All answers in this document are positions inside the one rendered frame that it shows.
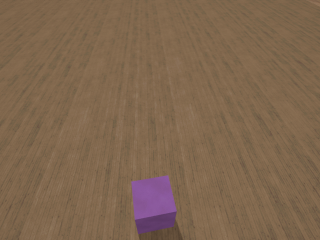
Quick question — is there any carton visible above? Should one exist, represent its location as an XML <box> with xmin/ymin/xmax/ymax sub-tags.
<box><xmin>131</xmin><ymin>175</ymin><xmax>177</xmax><ymax>234</ymax></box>

